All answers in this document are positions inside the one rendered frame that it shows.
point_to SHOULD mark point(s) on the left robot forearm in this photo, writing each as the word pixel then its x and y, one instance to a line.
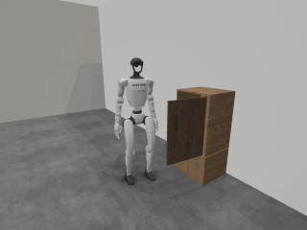
pixel 151 108

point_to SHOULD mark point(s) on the robot right hand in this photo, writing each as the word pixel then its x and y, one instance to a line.
pixel 116 128

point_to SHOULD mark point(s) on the robot left upper arm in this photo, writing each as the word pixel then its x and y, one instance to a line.
pixel 150 89

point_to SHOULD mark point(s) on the robot left hand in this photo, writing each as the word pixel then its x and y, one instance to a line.
pixel 155 124

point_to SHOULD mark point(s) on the robot right upper arm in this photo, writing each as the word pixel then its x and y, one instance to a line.
pixel 122 83

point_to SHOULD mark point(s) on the handle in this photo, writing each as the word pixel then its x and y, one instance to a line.
pixel 175 120

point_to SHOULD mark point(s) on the cupboard door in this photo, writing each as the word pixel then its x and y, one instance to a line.
pixel 185 142

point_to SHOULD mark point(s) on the right robot thigh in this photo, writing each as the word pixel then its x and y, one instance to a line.
pixel 129 135

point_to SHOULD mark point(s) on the robot right shin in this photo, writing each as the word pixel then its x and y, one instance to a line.
pixel 129 162

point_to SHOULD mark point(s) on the right robot forearm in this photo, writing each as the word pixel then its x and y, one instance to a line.
pixel 118 111

